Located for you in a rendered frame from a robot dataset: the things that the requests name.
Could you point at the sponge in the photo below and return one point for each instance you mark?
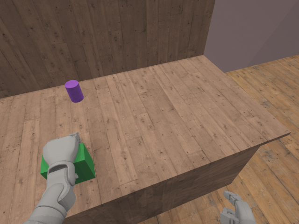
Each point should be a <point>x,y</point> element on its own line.
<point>84,166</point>

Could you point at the robot left forearm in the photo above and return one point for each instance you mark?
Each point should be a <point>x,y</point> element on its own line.
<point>58,197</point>

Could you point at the robot right hand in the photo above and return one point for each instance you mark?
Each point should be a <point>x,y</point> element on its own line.
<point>242,210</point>

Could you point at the table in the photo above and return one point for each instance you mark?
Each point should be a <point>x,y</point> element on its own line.
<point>162,124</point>

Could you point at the robot left hand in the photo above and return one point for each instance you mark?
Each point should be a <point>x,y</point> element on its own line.
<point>62,149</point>

